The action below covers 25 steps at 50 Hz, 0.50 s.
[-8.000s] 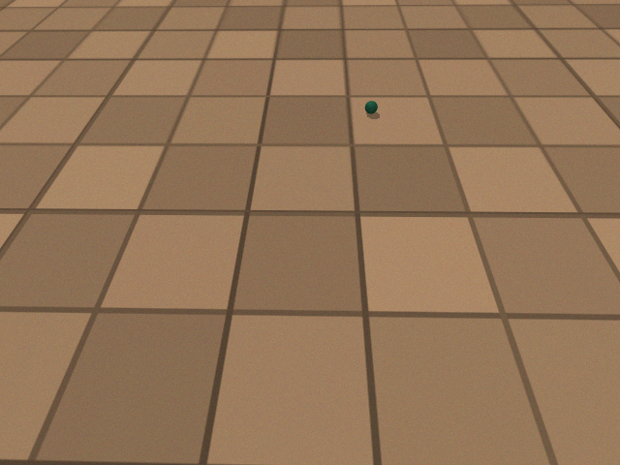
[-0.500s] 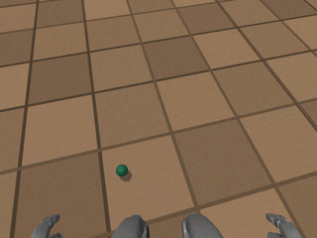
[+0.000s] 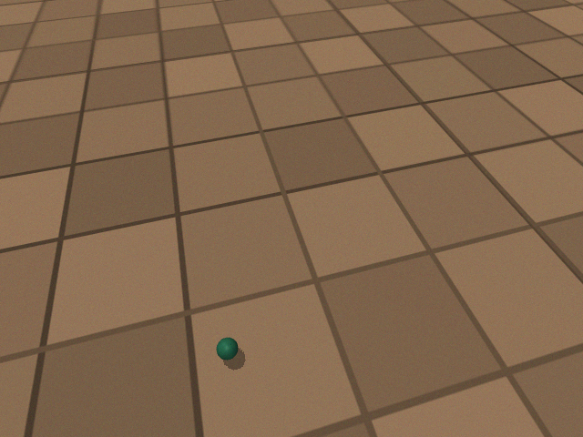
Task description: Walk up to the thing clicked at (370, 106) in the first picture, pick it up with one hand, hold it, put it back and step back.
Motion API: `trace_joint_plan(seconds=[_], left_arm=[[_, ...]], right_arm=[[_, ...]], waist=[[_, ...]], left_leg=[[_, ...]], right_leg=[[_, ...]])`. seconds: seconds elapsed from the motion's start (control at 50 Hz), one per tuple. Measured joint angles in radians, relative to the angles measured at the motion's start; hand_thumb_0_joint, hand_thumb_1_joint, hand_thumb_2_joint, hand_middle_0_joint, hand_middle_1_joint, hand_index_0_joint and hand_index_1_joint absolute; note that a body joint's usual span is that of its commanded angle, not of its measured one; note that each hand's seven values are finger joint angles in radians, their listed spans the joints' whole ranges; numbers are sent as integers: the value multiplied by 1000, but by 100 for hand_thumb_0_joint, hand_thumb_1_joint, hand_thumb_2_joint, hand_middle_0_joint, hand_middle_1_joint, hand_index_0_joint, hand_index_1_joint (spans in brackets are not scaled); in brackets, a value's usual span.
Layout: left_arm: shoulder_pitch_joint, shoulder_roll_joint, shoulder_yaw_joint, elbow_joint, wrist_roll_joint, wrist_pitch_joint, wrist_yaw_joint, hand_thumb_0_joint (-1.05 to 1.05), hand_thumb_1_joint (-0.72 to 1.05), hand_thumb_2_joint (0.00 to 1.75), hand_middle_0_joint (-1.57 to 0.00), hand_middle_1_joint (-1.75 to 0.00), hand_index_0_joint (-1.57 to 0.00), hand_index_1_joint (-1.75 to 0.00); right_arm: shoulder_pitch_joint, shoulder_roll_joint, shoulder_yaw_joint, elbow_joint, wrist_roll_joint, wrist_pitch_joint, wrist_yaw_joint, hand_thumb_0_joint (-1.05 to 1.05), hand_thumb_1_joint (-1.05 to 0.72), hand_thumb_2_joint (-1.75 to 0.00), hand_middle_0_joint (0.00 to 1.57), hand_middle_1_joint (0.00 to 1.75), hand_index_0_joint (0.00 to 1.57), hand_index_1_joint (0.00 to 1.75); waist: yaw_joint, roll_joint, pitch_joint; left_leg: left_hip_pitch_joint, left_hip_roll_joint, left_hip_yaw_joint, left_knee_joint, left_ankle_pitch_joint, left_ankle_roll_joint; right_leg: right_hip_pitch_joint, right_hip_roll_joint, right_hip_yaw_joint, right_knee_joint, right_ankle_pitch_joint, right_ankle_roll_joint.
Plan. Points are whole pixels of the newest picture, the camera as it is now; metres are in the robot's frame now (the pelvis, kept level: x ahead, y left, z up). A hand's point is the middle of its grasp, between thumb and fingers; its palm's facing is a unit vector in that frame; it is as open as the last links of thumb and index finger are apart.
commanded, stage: walk up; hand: left
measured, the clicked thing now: (227, 348) +0.50 +0.25 -0.73
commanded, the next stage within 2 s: none
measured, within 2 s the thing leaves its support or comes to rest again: neither
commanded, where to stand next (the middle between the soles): +0.12 +0.00 m, yaw +0 degrees
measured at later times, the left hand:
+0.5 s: hand out of the picture +0.09 +0.29 -0.16, palm faces +0.03 -0.94 -0.34, open 7.4 cm
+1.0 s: hand out of the picture +0.14 +0.25 -0.15, palm faces -0.01 -0.91 -0.41, open 7.4 cm
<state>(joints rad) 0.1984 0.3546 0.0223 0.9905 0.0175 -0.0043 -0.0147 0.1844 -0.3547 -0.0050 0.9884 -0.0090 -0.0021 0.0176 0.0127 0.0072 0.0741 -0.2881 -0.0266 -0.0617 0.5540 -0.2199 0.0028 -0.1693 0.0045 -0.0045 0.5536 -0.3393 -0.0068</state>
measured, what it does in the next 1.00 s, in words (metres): steps on the spot: right foot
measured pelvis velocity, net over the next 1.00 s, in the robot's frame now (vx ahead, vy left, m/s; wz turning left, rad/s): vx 0.04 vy -0.01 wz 0.01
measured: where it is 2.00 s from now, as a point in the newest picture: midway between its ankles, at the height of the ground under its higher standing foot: outside the picture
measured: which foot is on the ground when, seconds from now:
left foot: down 0.00-0.90, up 0.92-1.00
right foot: down 0.00-0.50, up 0.52-0.86, down 0.88-1.00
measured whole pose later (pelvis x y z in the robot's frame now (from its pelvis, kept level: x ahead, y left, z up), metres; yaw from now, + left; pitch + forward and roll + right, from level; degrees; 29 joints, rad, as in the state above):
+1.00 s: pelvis +0.04 -0.01 -0.01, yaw +1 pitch -2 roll +2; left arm 0.11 0.35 0.04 0.86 0.03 0.05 0.00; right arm 0.06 -0.39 -0.05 0.85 0.03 0.06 -0.04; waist 0.02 0.03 0.21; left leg -0.49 -0.08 -0.11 1.18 -0.55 0.01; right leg -0.37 -0.01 0.00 0.71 -0.30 -0.04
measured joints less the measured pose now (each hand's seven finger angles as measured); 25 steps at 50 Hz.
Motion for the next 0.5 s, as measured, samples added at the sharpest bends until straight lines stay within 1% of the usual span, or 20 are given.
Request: trace_joint_plan(seconds=[0.06,0.14,0.26,0.28,0.3,0.34,0.36,0.4,0.42,0.44,0.46,0.48,0.5], left_arm=[[-25,5,-1,16,-5,-5,-1,1,91,90,-20,-30,-20,-30],[-60,4,-2,38,-9,-8,-2,1,91,90,-20,-30,-20,-29],[-103,-1,-4,71,-13,-8,0,1,91,90,-20,-30,-20,-29],[-104,-2,-1,70,-10,-9,-4,1,91,90,-20,-30,-20,-29],[-99,0,1,65,-6,-12,-9,1,91,90,-20,-30,-20,-29],[-74,3,10,53,4,-19,-17,1,91,90,-20,-30,-20,-30],[-59,5,14,46,7,-23,-19,1,91,90,-20,-30,-20,-30],[-29,8,22,31,12,-32,-20,1,91,90,-20,-30,-20,-30],[-13,12,25,24,14,-35,-21,0,91,90,-20,-30,-20,-30],[1,18,26,20,14,-36,-22,0,91,90,-20,-30,-20,-30],[14,26,27,18,12,-31,-22,0,91,90,-20,-30,-20,-30],[24,35,27,20,6,-22,-21,0,91,90,-20,-30,-20,-30],[28,40,29,26,-1,-9,-16,0,91,90,-20,-30,-20,-30]], right_arm=[[-3,12,11,23,0,-8,1,0,-90,-90,20,30,20,30],[-16,13,18,47,3,-19,-3,0,-90,-90,20,30,21,30],[-50,3,15,70,7,-26,-12,0,-90,-90,20,30,20,30],[-50,0,10,66,5,-27,-9,0,-90,-90,20,30,20,30],[-45,-3,3,58,2,-28,-4,0,-90,-90,20,30,20,30],[-25,-14,-9,45,-5,-27,4,0,-90,-90,20,30,20,30],[-12,-21,-15,40,-8,-25,7,0,-90,-90,20,30,20,30],[11,-37,-26,33,-14,-25,10,0,-90,-90,20,30,20,30],[19,-44,-30,30,-16,-28,12,0,-90,-90,20,30,20,30],[25,-49,-33,26,-17,-33,12,0,-90,-90,20,30,20,30],[29,-51,-37,21,-17,-41,11,0,-90,-90,20,30,20,30],[30,-52,-41,16,-18,-52,8,0,-90,-90,20,30,20,30],[27,-49,-46,11,-22,-59,2,0,-90,-90,20,30,20,30]], waist=[[-8,-11,-15],[-15,-16,-29],[-19,-11,-33],[-19,-9,-35],[-18,-8,-38],[-15,-7,-52],[-14,-5,-58],[-7,-1,-55],[-1,-2,-49],[3,-6,-40],[5,-14,-29],[6,-27,-17],[6,-39,-5]], left_leg=[[17,5,-7,-38,17,-5],[37,9,-15,-79,34,-7],[60,12,-20,-117,48,-8],[58,12,-21,-110,42,-2],[53,11,-21,-87,10,7],[39,10,-15,-22,-86,25],[27,15,-2,18,-112,27],[1,29,29,78,-141,26],[-8,35,43,81,-151,27],[-10,40,56,58,-143,28],[-2,40,70,17,-85,26],[13,32,83,-14,19,24],[19,21,95,-14,30,26]], right_leg=[[24,5,-6,-53,25,-2],[53,8,-12,-110,49,-2],[86,11,-17,-169,73,-2],[88,12,-18,-168,70,-4],[88,12,-19,-157,56,-11],[92,11,-21,-135,23,-23],[100,10,-25,-136,24,-24],[124,7,-33,-145,15,-16],[135,3,-34,-149,10,-9],[142,-4,-34,-144,1,-1],[143,-14,-31,-123,-16,8],[130,-28,-25,-75,-42,12],[93,-42,-16,10,-54,10]])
